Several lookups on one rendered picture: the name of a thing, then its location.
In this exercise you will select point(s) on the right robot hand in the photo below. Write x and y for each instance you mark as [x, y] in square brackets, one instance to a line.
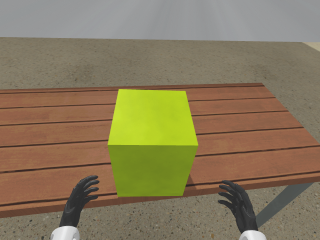
[241, 206]

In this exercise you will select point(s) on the table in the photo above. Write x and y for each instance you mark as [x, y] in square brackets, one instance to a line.
[51, 138]

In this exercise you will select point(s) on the left robot forearm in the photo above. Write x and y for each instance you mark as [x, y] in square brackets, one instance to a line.
[65, 233]

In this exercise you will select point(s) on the right robot forearm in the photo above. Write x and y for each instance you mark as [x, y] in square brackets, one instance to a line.
[252, 235]

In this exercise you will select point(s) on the carton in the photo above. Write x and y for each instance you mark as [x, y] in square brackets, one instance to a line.
[152, 143]

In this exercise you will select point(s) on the left robot hand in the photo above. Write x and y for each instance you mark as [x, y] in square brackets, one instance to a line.
[77, 201]

